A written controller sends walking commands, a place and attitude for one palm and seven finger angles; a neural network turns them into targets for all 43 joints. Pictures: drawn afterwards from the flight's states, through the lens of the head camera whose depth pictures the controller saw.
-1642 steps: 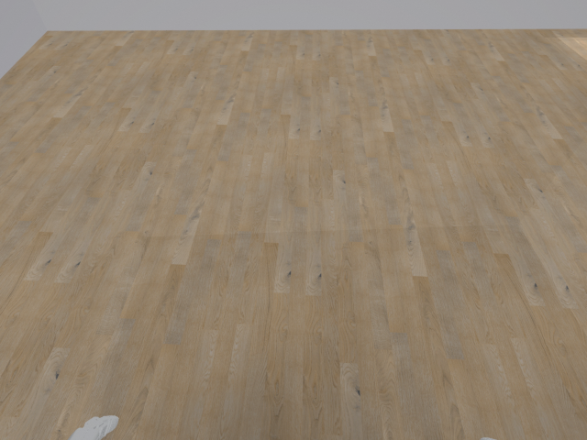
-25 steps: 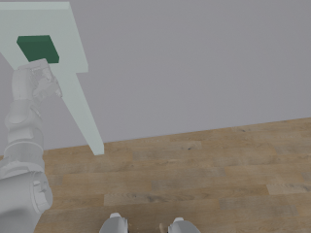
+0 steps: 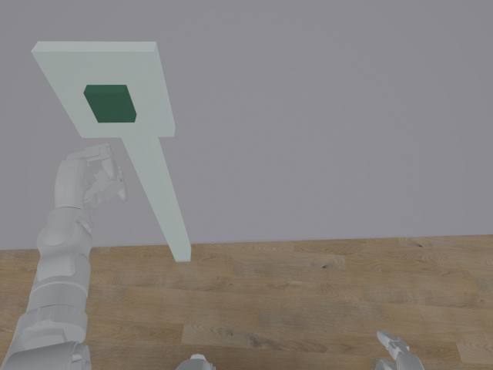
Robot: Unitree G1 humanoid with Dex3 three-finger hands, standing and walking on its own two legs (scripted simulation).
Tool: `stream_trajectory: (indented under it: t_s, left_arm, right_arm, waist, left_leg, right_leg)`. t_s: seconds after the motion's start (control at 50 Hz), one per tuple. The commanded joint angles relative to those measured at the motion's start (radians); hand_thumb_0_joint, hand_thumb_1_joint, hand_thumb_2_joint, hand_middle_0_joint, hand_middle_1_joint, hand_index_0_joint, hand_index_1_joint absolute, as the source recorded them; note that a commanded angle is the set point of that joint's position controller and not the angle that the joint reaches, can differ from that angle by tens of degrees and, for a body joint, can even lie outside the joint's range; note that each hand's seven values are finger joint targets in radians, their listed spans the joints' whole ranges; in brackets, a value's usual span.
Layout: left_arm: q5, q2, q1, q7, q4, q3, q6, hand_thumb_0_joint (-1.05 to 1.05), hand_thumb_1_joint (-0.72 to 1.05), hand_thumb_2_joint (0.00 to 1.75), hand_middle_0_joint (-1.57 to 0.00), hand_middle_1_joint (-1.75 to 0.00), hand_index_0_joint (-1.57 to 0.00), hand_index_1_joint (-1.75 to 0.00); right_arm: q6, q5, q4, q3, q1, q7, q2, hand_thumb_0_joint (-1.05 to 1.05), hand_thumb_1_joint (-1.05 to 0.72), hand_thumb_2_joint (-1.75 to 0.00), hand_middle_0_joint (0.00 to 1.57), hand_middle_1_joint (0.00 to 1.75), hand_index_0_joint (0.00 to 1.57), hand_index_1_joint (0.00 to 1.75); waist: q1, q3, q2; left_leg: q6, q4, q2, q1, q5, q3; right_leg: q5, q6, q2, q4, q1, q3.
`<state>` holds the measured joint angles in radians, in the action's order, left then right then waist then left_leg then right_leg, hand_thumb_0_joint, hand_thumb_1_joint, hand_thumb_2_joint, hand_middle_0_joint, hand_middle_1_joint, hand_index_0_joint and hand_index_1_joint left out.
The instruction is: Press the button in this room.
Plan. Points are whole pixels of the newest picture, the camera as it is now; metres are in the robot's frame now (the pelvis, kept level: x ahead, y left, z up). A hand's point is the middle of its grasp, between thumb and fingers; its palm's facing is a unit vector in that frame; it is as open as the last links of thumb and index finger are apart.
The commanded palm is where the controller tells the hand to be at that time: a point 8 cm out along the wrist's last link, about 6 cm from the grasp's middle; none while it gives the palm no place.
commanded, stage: draw the hand back to the body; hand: left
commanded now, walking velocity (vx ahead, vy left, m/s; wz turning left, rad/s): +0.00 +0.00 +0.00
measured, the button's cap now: (112, 103) +0.53 +0.26 +0.12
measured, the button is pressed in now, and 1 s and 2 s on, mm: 0 0 0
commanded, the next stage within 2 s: step back with the hand held close in 1.48 s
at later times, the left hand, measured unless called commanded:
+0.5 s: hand (88, 213) +0.30 +0.22 +0.13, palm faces +0.10 -0.99 -0.03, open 3.1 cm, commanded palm +0.26 +0.27 +0.14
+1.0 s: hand (35, 249) +0.23 +0.23 +0.18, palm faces +0.35 -0.87 -0.34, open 3.1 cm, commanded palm +0.17 +0.27 +0.20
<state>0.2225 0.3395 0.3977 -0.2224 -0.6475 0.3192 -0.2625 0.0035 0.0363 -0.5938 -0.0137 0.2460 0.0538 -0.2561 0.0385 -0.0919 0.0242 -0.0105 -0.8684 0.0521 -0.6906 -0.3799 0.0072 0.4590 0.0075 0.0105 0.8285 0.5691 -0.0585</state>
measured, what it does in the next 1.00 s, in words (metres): stands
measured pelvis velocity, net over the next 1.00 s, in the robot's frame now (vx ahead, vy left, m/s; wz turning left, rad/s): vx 0.01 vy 0.00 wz -0.02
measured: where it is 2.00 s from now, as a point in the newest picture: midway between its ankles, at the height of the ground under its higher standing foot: outside the picture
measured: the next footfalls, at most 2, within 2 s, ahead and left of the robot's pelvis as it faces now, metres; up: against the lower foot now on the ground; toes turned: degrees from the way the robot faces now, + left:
none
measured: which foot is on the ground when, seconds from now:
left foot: down 0.00-1.00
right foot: down 0.00-1.00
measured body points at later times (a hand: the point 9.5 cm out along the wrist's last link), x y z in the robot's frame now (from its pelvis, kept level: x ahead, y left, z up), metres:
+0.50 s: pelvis -0.01 -0.01 +0.02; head +0.00 -0.02 +0.47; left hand +0.29 +0.27 +0.13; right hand +0.14 -0.26 -0.08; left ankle +0.02 +0.12 -0.70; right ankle -0.03 -0.13 -0.70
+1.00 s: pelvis +0.01 +0.00 +0.04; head +0.00 -0.02 +0.49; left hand +0.20 +0.28 +0.20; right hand +0.21 -0.22 -0.04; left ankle +0.02 +0.12 -0.70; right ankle -0.03 -0.13 -0.70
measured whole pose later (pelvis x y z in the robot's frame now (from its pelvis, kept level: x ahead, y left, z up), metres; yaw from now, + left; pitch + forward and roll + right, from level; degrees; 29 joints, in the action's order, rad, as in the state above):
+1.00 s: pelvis +0.01 +0.00 +0.04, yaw -1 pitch -3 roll +0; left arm 0.07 0.30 -0.39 0.10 0.31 0.24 -0.06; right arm -0.08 0.00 -0.61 -0.03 0.18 0.08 -0.22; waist -0.05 0.01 0.06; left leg -0.01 -0.43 0.03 -0.16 -0.22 -0.04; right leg 0.29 0.01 0.02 0.41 0.07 -0.03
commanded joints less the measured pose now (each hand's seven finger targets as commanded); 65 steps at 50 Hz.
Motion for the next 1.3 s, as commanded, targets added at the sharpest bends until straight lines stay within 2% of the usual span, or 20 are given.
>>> stream_trajectory:
  t_s: [0.0,0.04,0.08,0.14,0.3,0.42,0.44,0.48,0.5,0.52,0.56,0.62,0.64,0.7,0.74,0.8,1.1,1.18,1.24,1.28]
  left_arm:
    - [0.013,0.242,0.355,-0.003,0.201,0.055,-0.07,0.0,0.9,0.9,-1.3,-1.5,-1.3,-1.5]
    - [0.018,0.266,0.301,-0.004,0.242,0.074,-0.067,0.0,0.9,0.9,-1.3,-1.5,-1.3,-1.5]
    - [0.031,0.231,0.231,-0.007,0.3,0.055,-0.056,0.0,0.9,0.9,-1.3,-1.5,-1.3,-1.5]
    - [0.058,0.278,0.091,0.0,0.325,0.127,-0.02,0.0,0.9,0.9,-1.3,-1.5,-1.3,-1.5]
    - [0.089,0.203,-0.012,-0.007,0.553,0.068,0.021,0.0,0.9,0.9,-1.3,-1.5,-1.3,-1.5]
    - [0.104,0.181,-0.108,-0.018,0.667,0.05,0.064,0.0,0.9,0.9,-1.3,-1.5,-1.3,-1.5]
    - [0.106,0.177,-0.115,-0.015,0.687,0.045,0.073,0.0,0.9,0.9,-1.3,-1.5,-1.3,-1.5]
    - [0.109,0.184,-0.176,-0.012,0.733,0.062,0.093,0.0,0.9,0.9,-1.3,-1.5,-1.3,-1.5]
    - [-0.042,0.284,-0.168,0.119,0.813,0.049,0.084,0.0,0.9,0.9,-1.3,-1.5,-1.3,-1.5]
    - [-0.058,0.189,-0.241,0.183,0.818,0.008,0.094,0.0,0.9,0.9,-1.3,-1.5,-1.3,-1.5]
    - [-0.093,0.159,-0.33,0.253,0.841,-0.021,0.112,0.0,0.9,0.9,-1.3,-1.5,-1.3,-1.5]
    - [-0.12,0.187,-0.356,0.306,0.893,0.012,0.123,0.0,0.9,0.9,-1.3,-1.5,-1.3,-1.5]
    - [-0.125,0.193,-0.366,0.313,0.909,0.016,0.124,0.0,0.9,0.9,-1.3,-1.5,-1.3,-1.5]
    - [-0.138,0.149,-0.414,0.329,0.993,-0.016,0.128,0.0,0.9,0.9,-1.3,-1.5,-1.3,-1.5]
    - [-0.146,0.16,-0.439,0.335,1.033,-0.009,0.13,0.0,0.9,0.9,-1.3,-1.5,-1.3,-1.5]
    - [-0.147,0.129,-0.539,0.339,1.082,-0.019,0.135,0.0,0.9,0.9,-1.3,-1.5,-1.3,-1.5]
    - [-0.149,0.14,-0.864,0.336,1.319,0.059,0.134,0.0,0.9,0.9,-1.3,-1.5,-1.3,-1.5]
    - [-0.152,0.154,-0.928,0.337,1.369,0.086,0.125,0.0,0.9,0.9,-1.3,-1.5,-1.3,-1.5]
    - [-0.151,0.129,-0.914,0.332,1.316,0.067,0.135,0.0,0.9,0.9,-1.3,-1.5,-1.3,-1.5]
    - [-0.154,0.127,-0.884,0.335,1.32,0.064,0.133,0.0,0.9,0.9,-1.3,-1.5,-1.3,-1.5]
  right_arm:
    - [-0.027,0.005,0.094,0.055,0.06,0.016,-0.148,0.0,-0.9,-0.9,0.2,0.3,0.2,0.3]
    - [-0.03,0.006,0.113,0.052,0.044,0.015,-0.146,0.0,-0.9,-0.9,0.2,0.3,0.2,0.3]
    - [-0.036,0.012,0.135,0.05,0.024,0.011,-0.135,0.0,-0.9,-0.9,0.2,0.3,0.2,0.3]
    - [-0.043,0.018,0.153,0.048,0.011,0.014,-0.138,0.0,-0.9,-0.9,0.2,0.3,0.2,0.3]
    - [-0.094,0.031,0.169,0.044,-0.045,0.033,-0.124,0.0,-0.9,-0.9,0.2,0.3,0.2,0.3]
    - [-0.143,0.037,0.17,0.034,-0.089,0.046,-0.118,0.0,-0.9,-0.9,0.2,0.3,0.2,0.3]
    - [-0.151,0.038,0.171,0.034,-0.093,0.048,-0.119,0.0,-0.9,-0.9,0.2,0.3,0.2,0.3]
    - [-0.166,0.038,0.177,0.032,-0.106,0.052,-0.115,0.0,-0.9,-0.9,0.2,0.3,0.2,0.3]
    - [-0.16,0.021,0.168,0.04,-0.138,0.057,-0.111,0.0,-0.9,-0.9,0.2,0.3,0.2,0.3]
    - [-0.162,0.015,0.168,0.035,-0.144,0.062,-0.098,0.0,-0.9,-0.9,0.2,0.3,0.2,0.3]
    - [-0.154,0.011,0.155,0.03,-0.149,0.063,-0.094,0.0,-0.9,-0.9,0.2,0.3,0.2,0.3]
    - [-0.138,0.002,0.149,0.026,-0.162,0.064,-0.093,0.0,-0.9,-0.9,0.2,0.3,0.2,0.3]
    - [-0.135,-0.001,0.144,0.028,-0.17,0.065,-0.095,0.0,-0.9,-0.9,0.2,0.3,0.2,0.3]
    - [-0.137,-0.007,0.147,0.022,-0.177,0.061,-0.081,0.0,-0.9,-0.9,0.2,0.3,0.2,0.3]
    - [-0.143,-0.015,0.145,0.021,-0.187,0.06,-0.085,0.0,-0.9,-0.9,0.2,0.3,0.2,0.3]
    - [-0.142,-0.019,0.148,0.02,-0.19,0.052,-0.078,0.0,-0.9,-0.9,0.2,0.3,0.2,0.3]
    - [-0.147,-0.033,0.158,0.027,-0.196,0.034,-0.063,0.0,-0.9,-0.9,0.2,0.3,0.2,0.3]
    - [-0.155,-0.033,0.161,0.029,-0.202,0.038,-0.057,0.0,-0.9,-0.9,0.2,0.3,0.2,0.3]
    - [-0.152,-0.034,0.152,0.035,-0.2,0.043,-0.064,0.0,-0.9,-0.9,0.2,0.3,0.2,0.3]
    - [-0.149,-0.035,0.149,0.032,-0.193,0.046,-0.063,0.0,-0.9,-0.9,0.2,0.3,0.2,0.3]
  waist:
    - [0.021,-0.355,0.057]
    - [0.003,-0.367,0.069]
    - [-0.009,-0.371,0.075]
    - [-0.034,-0.331,-0.005]
    - [-0.02,-0.231,0.026]
    - [-0.034,-0.172,0.05]
    - [-0.03,-0.169,0.01]
    - [-0.049,-0.184,0.04]
    - [-0.068,-0.12,0.004]
    - [-0.05,-0.092,-0.003]
    - [-0.054,-0.067,-0.021]
    - [-0.06,-0.064,-0.005]
    - [-0.062,-0.061,-0.033]
    - [-0.064,-0.061,0.065]
    - [-0.07,-0.058,0.029]
    - [-0.075,-0.038,0.029]
    - [-0.1,0.005,0.01]
    - [-0.109,0.023,0.026]
    - [-0.099,0.069,-0.044]
    - [-0.095,0.067,0.008]
  left_leg:
    - [0.032,0.082,-0.039,0.337,0.314,0.006]
    - [0.034,0.093,-0.039,0.339,0.318,0.005]
    - [0.036,0.11,-0.04,0.353,0.33,-0.005]
    - [0.041,0.139,-0.041,0.306,0.312,-0.015]
    - [0.045,0.205,-0.041,0.367,0.226,-0.019]
    - [0.04,0.244,-0.042,0.403,0.187,-0.006]
    - [0.043,0.246,-0.041,0.407,0.183,-0.004]
    - [0.04,0.256,-0.042,0.433,0.196,-0.005]
    - [0.048,0.297,-0.046,0.45,0.17,-0.015]
    - [0.046,0.317,-0.041,0.466,0.154,-0.023]
    - [0.049,0.343,-0.035,0.49,0.165,-0.027]
    - [0.047,0.382,-0.035,0.534,0.188,-0.032]
    - [0.052,0.389,-0.034,0.548,0.207,-0.037]
    - [0.042,0.421,-0.035,0.607,0.265,-0.041]
    - [0.046,0.433,-0.034,0.632,0.296,-0.04]
    - [0.041,0.456,-0.031,0.649,0.334,-0.042]
    - [0.037,0.47,-0.031,0.664,0.41,-0.047]
    - [0.039,0.465,-0.032,0.661,0.396,-0.053]
    - [0.043,0.47,-0.03,0.649,0.365,-0.056]
    - [0.042,0.474,-0.034,0.655,0.347,-0.056]
  right_leg:
    - [-0.402,-0.02,-0.038,-0.103,-0.038,0.025]
    - [-0.412,-0.024,-0.037,-0.107,-0.081,0.024]
    - [-0.438,-0.021,-0.038,-0.118,-0.111,0.023]
    - [-0.462,-0.014,-0.037,-0.144,-0.18,0.024]
    - [-0.365,-0.007,-0.037,-0.213,-0.161,0.023]
    - [-0.305,-0.008,-0.031,-0.243,-0.156,0.012]
    - [-0.298,-0.006,-0.031,-0.252,-0.166,0.014]
    - [-0.311,-0.008,-0.029,-0.255,-0.181,0.011]
    - [-0.275,-0.019,-0.006,-0.337,-0.172,0.053]
    - [-0.259,-0.018,-0.002,-0.354,-0.174,0.045]
    - [-0.268,-0.017,-0.004,-0.374,-0.22,0.039]
    - [-0.291,-0.017,-0.004,-0.407,-0.275,0.036]
    - [-0.309,-0.015,-0.007,-0.425,-0.292,0.039]
    - [-0.362,-0.021,-0.004,-0.432,-0.341,0.03]
    - [-0.391,-0.019,-0.01,-0.454,-0.355,0.03]
    - [-0.419,-0.019,-0.009,-0.459,-0.391,0.021]
    - [-0.482,-0.01,-0.014,-0.486,-0.437,0.013]
    - [-0.48,-0.01,-0.016,-0.495,-0.428,0.017]
    - [-0.456,-0.003,-0.021,-0.519,-0.403,0.018]
    - [-0.434,-0.004,-0.015,-0.514,-0.403,0.02]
